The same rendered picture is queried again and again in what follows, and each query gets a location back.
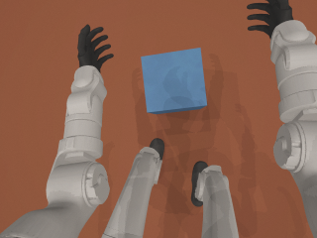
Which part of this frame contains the right robot thigh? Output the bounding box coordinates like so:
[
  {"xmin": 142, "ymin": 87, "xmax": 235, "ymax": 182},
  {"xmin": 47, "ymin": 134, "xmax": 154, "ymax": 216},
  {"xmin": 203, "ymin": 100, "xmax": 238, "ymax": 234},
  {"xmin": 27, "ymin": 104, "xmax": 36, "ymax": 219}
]
[{"xmin": 196, "ymin": 170, "xmax": 240, "ymax": 238}]

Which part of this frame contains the carton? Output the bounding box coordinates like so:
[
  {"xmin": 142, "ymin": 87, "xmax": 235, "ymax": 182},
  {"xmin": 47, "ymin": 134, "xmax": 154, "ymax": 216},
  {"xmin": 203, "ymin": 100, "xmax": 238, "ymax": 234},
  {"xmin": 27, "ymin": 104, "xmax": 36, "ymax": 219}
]
[{"xmin": 141, "ymin": 48, "xmax": 207, "ymax": 114}]

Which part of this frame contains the right robot hand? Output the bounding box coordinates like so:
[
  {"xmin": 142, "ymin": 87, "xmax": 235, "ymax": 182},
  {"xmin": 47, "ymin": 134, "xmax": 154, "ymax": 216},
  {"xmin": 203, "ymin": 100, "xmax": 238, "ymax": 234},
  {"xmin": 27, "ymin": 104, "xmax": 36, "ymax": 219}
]
[{"xmin": 247, "ymin": 0, "xmax": 294, "ymax": 39}]

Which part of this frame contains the robot right upper arm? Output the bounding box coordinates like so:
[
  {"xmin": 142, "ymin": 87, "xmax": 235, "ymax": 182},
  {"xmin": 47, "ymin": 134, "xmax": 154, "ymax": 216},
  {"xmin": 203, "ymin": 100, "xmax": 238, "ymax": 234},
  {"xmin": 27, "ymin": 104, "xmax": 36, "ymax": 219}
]
[{"xmin": 273, "ymin": 120, "xmax": 317, "ymax": 238}]

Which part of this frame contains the right robot shin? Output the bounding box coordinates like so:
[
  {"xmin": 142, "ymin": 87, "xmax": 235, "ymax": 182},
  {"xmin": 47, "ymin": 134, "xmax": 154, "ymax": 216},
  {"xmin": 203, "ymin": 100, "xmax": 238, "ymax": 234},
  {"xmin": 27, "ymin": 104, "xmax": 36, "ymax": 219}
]
[{"xmin": 194, "ymin": 165, "xmax": 229, "ymax": 202}]

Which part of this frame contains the right robot forearm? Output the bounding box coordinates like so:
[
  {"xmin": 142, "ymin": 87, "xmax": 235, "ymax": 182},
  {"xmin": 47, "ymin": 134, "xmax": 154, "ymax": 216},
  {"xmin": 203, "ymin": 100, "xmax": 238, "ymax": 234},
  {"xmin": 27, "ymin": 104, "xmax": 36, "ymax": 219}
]
[{"xmin": 269, "ymin": 20, "xmax": 317, "ymax": 123}]

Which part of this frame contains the left robot hand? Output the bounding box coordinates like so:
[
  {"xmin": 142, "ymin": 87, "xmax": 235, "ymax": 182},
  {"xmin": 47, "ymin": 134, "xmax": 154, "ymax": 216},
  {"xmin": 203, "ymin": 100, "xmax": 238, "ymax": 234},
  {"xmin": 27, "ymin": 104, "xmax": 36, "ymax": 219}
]
[{"xmin": 77, "ymin": 24, "xmax": 114, "ymax": 73}]

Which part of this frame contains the robot left upper arm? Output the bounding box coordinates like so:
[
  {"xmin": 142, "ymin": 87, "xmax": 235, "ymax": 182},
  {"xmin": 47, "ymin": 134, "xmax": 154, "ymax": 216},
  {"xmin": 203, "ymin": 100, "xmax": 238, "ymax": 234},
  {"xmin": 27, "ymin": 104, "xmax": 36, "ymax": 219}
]
[{"xmin": 0, "ymin": 161, "xmax": 110, "ymax": 238}]

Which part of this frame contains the left robot forearm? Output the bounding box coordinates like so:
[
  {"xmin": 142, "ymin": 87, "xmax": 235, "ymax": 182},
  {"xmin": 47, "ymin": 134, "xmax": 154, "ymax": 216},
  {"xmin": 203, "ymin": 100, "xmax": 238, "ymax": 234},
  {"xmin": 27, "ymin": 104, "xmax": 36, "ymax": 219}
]
[{"xmin": 46, "ymin": 65, "xmax": 107, "ymax": 199}]

